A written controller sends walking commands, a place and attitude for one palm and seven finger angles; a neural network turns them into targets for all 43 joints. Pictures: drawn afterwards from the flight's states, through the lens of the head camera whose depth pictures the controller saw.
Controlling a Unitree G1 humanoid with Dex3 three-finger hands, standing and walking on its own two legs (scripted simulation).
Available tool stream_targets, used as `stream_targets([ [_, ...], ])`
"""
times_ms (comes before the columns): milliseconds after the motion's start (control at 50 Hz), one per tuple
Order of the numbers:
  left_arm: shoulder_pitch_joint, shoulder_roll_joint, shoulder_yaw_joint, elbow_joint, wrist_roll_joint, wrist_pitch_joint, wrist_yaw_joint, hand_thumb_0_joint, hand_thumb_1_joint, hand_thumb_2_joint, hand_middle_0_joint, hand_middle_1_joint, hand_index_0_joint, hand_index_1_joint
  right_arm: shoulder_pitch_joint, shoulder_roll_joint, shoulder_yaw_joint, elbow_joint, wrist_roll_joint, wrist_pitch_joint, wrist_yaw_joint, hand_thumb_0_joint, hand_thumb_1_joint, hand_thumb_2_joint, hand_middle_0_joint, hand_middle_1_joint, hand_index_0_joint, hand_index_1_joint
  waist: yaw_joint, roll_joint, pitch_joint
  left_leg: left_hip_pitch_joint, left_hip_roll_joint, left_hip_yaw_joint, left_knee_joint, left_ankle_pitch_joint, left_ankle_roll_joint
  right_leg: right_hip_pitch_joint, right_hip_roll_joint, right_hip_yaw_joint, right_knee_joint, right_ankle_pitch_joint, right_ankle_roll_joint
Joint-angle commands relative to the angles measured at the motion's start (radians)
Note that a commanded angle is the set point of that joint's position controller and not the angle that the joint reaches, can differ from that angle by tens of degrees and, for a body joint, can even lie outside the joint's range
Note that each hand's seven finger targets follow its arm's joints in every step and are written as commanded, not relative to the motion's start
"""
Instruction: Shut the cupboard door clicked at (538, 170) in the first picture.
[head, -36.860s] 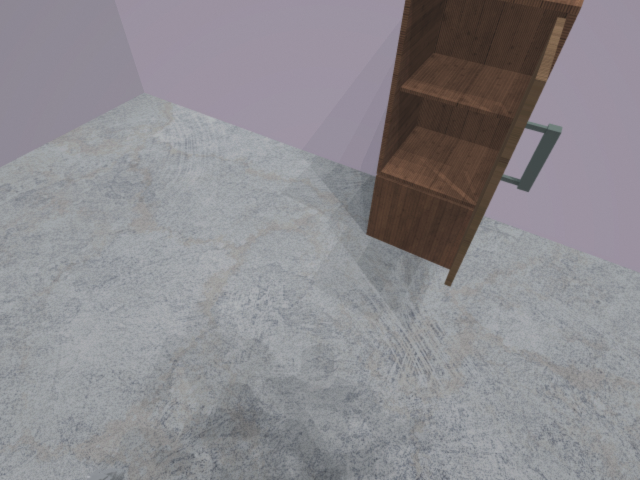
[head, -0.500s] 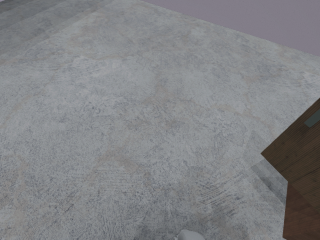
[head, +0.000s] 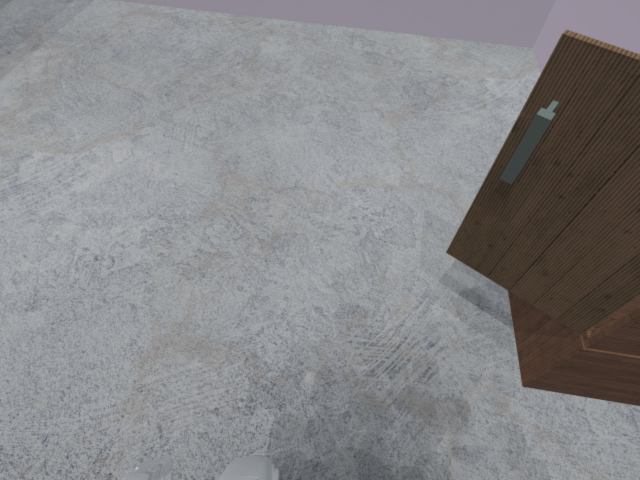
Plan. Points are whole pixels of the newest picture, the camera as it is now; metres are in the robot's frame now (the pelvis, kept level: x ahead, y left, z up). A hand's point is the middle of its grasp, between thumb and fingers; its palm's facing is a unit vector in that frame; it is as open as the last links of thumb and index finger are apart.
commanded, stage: turn to face it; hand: left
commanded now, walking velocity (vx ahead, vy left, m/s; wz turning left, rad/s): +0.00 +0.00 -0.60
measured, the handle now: (529, 142) +0.66 -0.34 +0.02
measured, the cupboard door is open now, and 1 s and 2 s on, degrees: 59 59 59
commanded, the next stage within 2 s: take the last steps up to it in 0.98 s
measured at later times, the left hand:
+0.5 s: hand (206, 439) +0.19 +0.17 -0.15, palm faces -0.32 -0.92 -0.25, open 7.3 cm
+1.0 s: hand (220, 429) +0.20 +0.16 -0.17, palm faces -0.49 -0.86 -0.17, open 7.3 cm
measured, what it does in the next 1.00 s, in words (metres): steps on the spot, turning right: left foot, then right foot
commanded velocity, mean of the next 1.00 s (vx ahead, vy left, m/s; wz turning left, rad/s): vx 0.00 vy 0.00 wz -0.47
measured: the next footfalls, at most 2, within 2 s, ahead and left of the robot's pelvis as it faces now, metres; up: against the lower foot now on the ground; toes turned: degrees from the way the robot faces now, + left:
left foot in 0.06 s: +0.07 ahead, +0.12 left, +0.00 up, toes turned +0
right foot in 0.50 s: -0.02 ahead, -0.12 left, +0.00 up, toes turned -23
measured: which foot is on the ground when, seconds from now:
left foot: up 0.00-0.04, down 0.06-0.50, up 0.52-0.82, down 0.84-1.00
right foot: down 0.00-0.06, up 0.08-0.48, down 0.50-0.84, up 0.86-1.00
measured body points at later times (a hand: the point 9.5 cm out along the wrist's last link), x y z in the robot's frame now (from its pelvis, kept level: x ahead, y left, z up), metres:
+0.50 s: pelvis +0.00 +0.01 +0.00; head +0.04 -0.01 +0.44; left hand +0.20 +0.22 -0.13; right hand -0.06 -0.24 -0.15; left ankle +0.03 +0.12 -0.73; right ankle -0.06 -0.10 -0.73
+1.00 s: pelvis +0.03 +0.03 +0.01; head +0.08 +0.04 +0.46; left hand +0.23 +0.20 -0.15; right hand -0.05 -0.21 -0.12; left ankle +0.08 +0.11 -0.73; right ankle -0.08 -0.07 -0.66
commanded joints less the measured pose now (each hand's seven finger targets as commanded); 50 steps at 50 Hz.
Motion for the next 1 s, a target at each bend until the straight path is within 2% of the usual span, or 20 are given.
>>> stream_targets([
  [0, -0.059, 0.213, 0.063, -0.083, -0.007, -0.013, 0.009, 0.000, 0.900, 0.900, -0.200, -0.300, -0.200, -0.300, 0.132, -0.076, -0.019, -0.049, 0.002, -0.045, -0.012, 0.000, -0.900, -0.900, 0.200, 0.300, 0.200, 0.300, -0.041, -0.139, -0.139, 0.227, -0.027, 0.006, -0.359, 0.163, 0.008, -0.058, -0.177, 0.238, -0.071, 0.249, -0.131],
  [20, -0.052, 0.171, 0.054, -0.093, -0.014, -0.006, 0.006, 0.000, 0.900, 0.900, -0.200, -0.300, -0.200, -0.300, 0.163, -0.123, -0.026, -0.042, -0.003, -0.055, -0.014, 0.000, -0.900, -0.900, 0.200, 0.300, 0.200, 0.300, -0.048, 0.004, -0.151, 0.320, 0.057, -0.094, -0.511, 0.166, 0.036, -0.150, -0.091, 0.172, 0.025, 0.100, -0.076],
  [40, -0.015, 0.103, 0.044, -0.112, -0.024, 0.000, -0.005, 0.000, 0.900, 0.900, -0.200, -0.300, -0.200, -0.300, 0.181, -0.234, -0.043, -0.050, -0.021, -0.062, -0.018, 0.000, -0.900, -0.900, 0.200, 0.300, 0.200, 0.300, -0.044, 0.330, -0.154, 0.379, 0.317, -0.365, -0.613, 0.204, 0.137, -0.296, 0.053, 0.022, 0.258, -0.225, -0.011],
  [60, -0.045, 0.127, 0.043, -0.124, -0.012, 0.001, -0.009, 0.000, 0.900, 0.900, -0.200, -0.300, -0.200, -0.300, 0.183, -0.254, -0.045, -0.057, -0.025, -0.060, -0.025, 0.000, -0.900, -0.900, 0.200, 0.300, 0.200, 0.300, -0.057, 0.326, -0.140, 0.299, 0.437, -0.446, -0.640, 0.242, 0.221, -0.299, 0.024, -0.015, 0.482, -0.358, 0.004],
  [120, -0.027, 0.132, 0.055, -0.076, -0.006, -0.002, -0.030, 0.000, 0.900, 0.900, -0.200, -0.300, -0.200, -0.300, 0.050, -0.168, -0.017, -0.091, -0.024, -0.067, -0.030, 0.000, -0.900, -0.900, 0.200, 0.300, 0.200, 0.300, 0.013, 0.166, -0.108, 0.257, 0.314, -0.208, -0.573, 0.454, 0.208, -0.289, -0.041, -0.027, 0.655, -0.219, 0.028],
  [160, -0.025, 0.108, 0.049, -0.066, -0.010, 0.007, -0.035, 0.000, 0.900, 0.900, -0.200, -0.300, -0.200, -0.300, 0.066, -0.147, -0.014, -0.079, -0.024, -0.065, -0.030, 0.000, -0.900, -0.900, 0.200, 0.300, 0.200, 0.300, 0.007, 0.156, -0.122, 0.305, 0.270, -0.089, -0.551, 0.528, 0.193, -0.270, -0.043, -0.050, 0.625, -0.173, 0.041],
  [320, -0.093, 0.079, 0.034, -0.078, -0.009, 0.007, -0.035, 0.000, 0.900, 0.900, -0.200, -0.300, -0.200, -0.300, 0.151, -0.161, -0.035, -0.014, -0.022, -0.055, -0.020, 0.000, -0.900, -0.900, 0.200, 0.300, 0.200, 0.300, -0.038, 0.207, -0.127, 0.358, 0.310, 0.016, -0.512, 0.583, 0.203, -0.171, -0.049, -0.130, 0.328, -0.189, 0.030],
  [420, -0.037, 0.095, 0.032, -0.061, -0.010, -0.007, -0.026, 0.000, 0.900, 0.900, -0.200, -0.300, -0.200, -0.300, 0.124, -0.181, -0.048, -0.005, -0.017, -0.048, -0.008, 0.000, -0.900, -0.900, 0.200, 0.300, 0.200, 0.300, -0.006, 0.190, -0.153, 0.292, 0.306, 0.078, -0.397, 0.531, 0.146, 0.026, -0.019, -0.172, 0.012, -0.040, -0.008],
  [440, 0.028, 0.119, 0.040, -0.042, -0.009, -0.011, -0.022, 0.000, 0.900, 0.900, -0.200, -0.300, -0.200, -0.300, 0.101, -0.180, -0.049, -0.012, -0.012, -0.046, -0.005, 0.000, -0.900, -0.900, 0.200, 0.300, 0.200, 0.300, 0.032, 0.141, -0.167, 0.223, 0.280, 0.117, -0.312, 0.445, 0.104, 0.135, -0.036, -0.151, -0.104, 0.070, -0.025],
  [480, 0.123, 0.282, 0.067, -0.011, -0.002, -0.029, 0.003, 0.000, 0.900, 0.900, -0.200, -0.300, -0.200, -0.300, 0.019, -0.066, -0.024, -0.084, -0.003, -0.035, 0.005, 0.000, -0.900, -0.900, 0.200, 0.300, 0.200, 0.300, 0.089, -0.289, -0.127, -0.169, 0.047, 0.164, 0.069, -0.221, -0.001, 0.283, -0.394, 0.314, -0.223, 0.470, -0.200],
  [500, 0.147, 0.295, 0.064, -0.010, -0.012, -0.027, 0.012, 0.000, 0.900, 0.900, -0.200, -0.300, -0.200, -0.300, -0.019, -0.082, -0.020, -0.098, -0.006, -0.021, -0.002, 0.000, -0.900, -0.900, 0.200, 0.300, 0.200, 0.300, 0.100, -0.191, -0.107, -0.192, 0.044, 0.029, 0.197, -0.203, 0.006, 0.217, -0.408, 0.310, -0.211, 0.517, -0.250],
  [520, 0.100, 0.265, 0.072, -0.012, -0.008, -0.031, 0.026, 0.000, 0.900, 0.900, -0.200, -0.300, -0.200, -0.300, -0.013, -0.077, -0.023, -0.091, -0.005, -0.016, -0.008, 0.000, -0.900, -0.900, 0.200, 0.300, 0.200, 0.300, 0.067, -0.291, -0.125, -0.235, 0.046, -0.009, 0.264, -0.161, 0.004, 0.227, -0.362, 0.322, -0.210, 0.489, -0.246],
  [540, 0.048, 0.235, 0.061, -0.028, -0.009, -0.032, 0.028, 0.000, 0.900, 0.900, -0.200, -0.300, -0.200, -0.300, 0.007, -0.098, -0.024, -0.071, -0.007, -0.020, -0.009, 0.000, -0.900, -0.900, 0.200, 0.300, 0.200, 0.300, 0.046, -0.287, -0.121, -0.244, 0.060, -0.042, 0.283, -0.096, 0.000, 0.229, -0.329, 0.270, -0.199, 0.451, -0.236],
  [600, -0.027, 0.193, 0.046, -0.061, -0.007, -0.033, 0.022, 0.000, 0.900, 0.900, -0.200, -0.300, -0.200, -0.300, 0.047, -0.082, -0.025, -0.038, -0.010, -0.016, 0.001, 0.000, -0.900, -0.900, 0.200, 0.300, 0.200, 0.300, -0.001, -0.178, -0.120, -0.117, 0.042, -0.015, 0.221, 0.024, -0.014, 0.111, -0.237, 0.138, -0.185, 0.398, -0.190],
  [720, -0.007, 0.209, 0.057, -0.045, 0.003, -0.028, 0.016, 0.000, 0.900, 0.900, -0.200, -0.300, -0.200, -0.300, 0.045, -0.059, -0.018, -0.046, -0.002, -0.032, -0.003, 0.000, -0.900, -0.900, 0.200, 0.300, 0.200, 0.300, 0.012, -0.152, -0.115, 0.026, -0.006, 0.005, -0.099, 0.005, 0.002, 0.063, -0.234, 0.218, -0.165, 0.306, -0.205],
  [780, -0.026, 0.181, 0.052, -0.040, -0.013, -0.018, 0.015, 0.000, 0.900, 0.900, -0.200, -0.300, -0.200, -0.300, 0.145, -0.071, -0.014, -0.010, -0.002, -0.050, -0.014, 0.000, -0.900, -0.900, 0.200, 0.300, 0.200, 0.300, -0.033, -0.107, -0.135, 0.266, -0.016, 0.003, -0.429, 0.230, 0.018, -0.047, -0.158, 0.191, -0.053, 0.272, -0.119],
  [820, 0.023, 0.084, 0.031, -0.055, -0.022, -0.013, 0.004, 0.000, 0.900, 0.900, -0.200, -0.300, -0.200, -0.300, 0.188, -0.212, -0.035, -0.015, -0.018, -0.061, -0.019, 0.000, -0.900, -0.900, 0.200, 0.300, 0.200, 0.300, -0.029, 0.301, -0.166, 0.352, 0.329, -0.352, -0.564, 0.431, 0.172, -0.195, 0.034, -0.023, 0.248, -0.215, -0.014],
  [840, -0.006, 0.103, 0.033, -0.059, -0.012, -0.004, 0.006, 0.000, 0.900, 0.900, -0.200, -0.300, -0.200, -0.300, 0.188, -0.209, -0.036, -0.007, -0.026, -0.062, -0.030, 0.000, -0.900, -0.900, 0.200, 0.300, 0.200, 0.300, -0.045, 0.306, -0.148, 0.318, 0.393, -0.390, -0.597, 0.493, 0.227, -0.232, 0.018, -0.014, 0.444, -0.343, 0.002],
  [900, -0.006, 0.094, 0.040, -0.023, -0.012, -0.005, -0.008, 0.000, 0.900, 0.900, -0.200, -0.300, -0.200, -0.300, 0.093, -0.138, -0.011, -0.023, -0.028, -0.062, -0.035, 0.000, -0.900, -0.900, 0.200, 0.300, 0.200, 0.300, 0.006, 0.182, -0.105, 0.268, 0.280, -0.191, -0.551, 0.617, 0.229, -0.222, -0.030, -0.015, 0.568, -0.235, 0.016],
  [980, -0.019, 0.062, 0.025, -0.009, -0.013, 0.000, -0.013, 0.000, 0.900, 0.900, -0.200, -0.300, -0.200, -0.300, 0.126, -0.127, -0.013, 0.013, -0.024, -0.058, -0.033, 0.000, -0.900, -0.900, 0.200, 0.300, 0.200, 0.300, -0.011, 0.180, -0.140, 0.344, 0.245, -0.080, -0.520, 0.693, 0.219, -0.165, -0.031, -0.075, 0.399, -0.201, 0.022],
])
